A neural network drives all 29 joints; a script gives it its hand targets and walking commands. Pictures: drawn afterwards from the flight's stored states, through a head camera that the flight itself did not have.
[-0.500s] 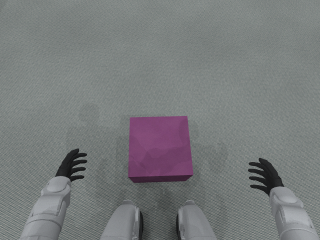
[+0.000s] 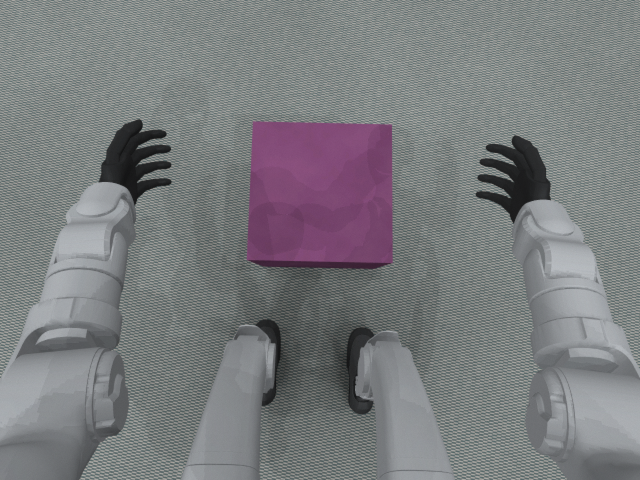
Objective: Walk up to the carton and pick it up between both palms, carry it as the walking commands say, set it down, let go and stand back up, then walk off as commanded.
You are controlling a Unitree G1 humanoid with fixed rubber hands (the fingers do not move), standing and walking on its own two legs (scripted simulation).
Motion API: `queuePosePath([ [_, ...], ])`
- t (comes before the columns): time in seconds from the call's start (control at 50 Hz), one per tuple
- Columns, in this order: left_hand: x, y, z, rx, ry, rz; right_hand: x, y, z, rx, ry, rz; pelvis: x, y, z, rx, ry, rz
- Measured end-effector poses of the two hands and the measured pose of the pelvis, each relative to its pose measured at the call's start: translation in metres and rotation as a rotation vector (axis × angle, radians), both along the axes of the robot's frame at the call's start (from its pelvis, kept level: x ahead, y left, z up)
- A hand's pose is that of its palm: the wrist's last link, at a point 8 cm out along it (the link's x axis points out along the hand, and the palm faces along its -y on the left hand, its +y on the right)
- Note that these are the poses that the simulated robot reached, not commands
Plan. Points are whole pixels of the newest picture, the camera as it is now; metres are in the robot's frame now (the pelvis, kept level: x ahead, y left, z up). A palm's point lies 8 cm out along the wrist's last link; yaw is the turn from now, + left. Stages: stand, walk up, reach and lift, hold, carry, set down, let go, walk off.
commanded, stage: reach and lift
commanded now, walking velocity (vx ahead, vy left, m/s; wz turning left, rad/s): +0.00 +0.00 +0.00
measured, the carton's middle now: (320, 203) +0.51 +0.01 -0.54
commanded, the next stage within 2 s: none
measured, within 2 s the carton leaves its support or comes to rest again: neither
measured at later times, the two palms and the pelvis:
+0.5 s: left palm (154, 154) +0.49 +0.24 -0.15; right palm (504, 166) +0.49 -0.23 -0.15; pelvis +0.02 +0.01 -0.03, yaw +0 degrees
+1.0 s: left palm (195, 188) +0.48 +0.23 -0.31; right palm (456, 198) +0.48 -0.23 -0.32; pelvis -0.04 +0.01 -0.15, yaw +0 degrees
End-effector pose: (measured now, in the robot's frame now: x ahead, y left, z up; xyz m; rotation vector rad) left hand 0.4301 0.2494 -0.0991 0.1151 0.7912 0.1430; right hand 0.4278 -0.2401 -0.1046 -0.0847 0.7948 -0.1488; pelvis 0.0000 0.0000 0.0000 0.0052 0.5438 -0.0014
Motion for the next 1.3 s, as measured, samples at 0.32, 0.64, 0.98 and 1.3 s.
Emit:
queuePosePath([
  [0.32,0.063,-0.019,-0.026,-0.055,-0.113,-0.008,0.062,0.01,-0.019,0.033,-0.109,-0.001,0.014,0.004,-0.011,0.0,0.206,-0.002],
  [0.64,0.057,-0.012,-0.087,-0.049,-0.096,0.022,0.057,0.004,-0.081,0.039,-0.09,-0.01,0.006,0.012,-0.065,0.0,0.281,-0.003],
  [0.98,0.053,-0.019,-0.207,-0.022,-0.104,0.015,0.055,0.006,-0.206,0.007,-0.098,0.014,-0.041,0.008,-0.144,0.006,-0.028,-0.012],
  [1.3,0.055,-0.028,-0.295,-0.04,-0.072,0.053,0.051,0.021,-0.292,0.015,-0.071,-0.019,-0.043,0.008,-0.237,0.005,-0.052,-0.008],
])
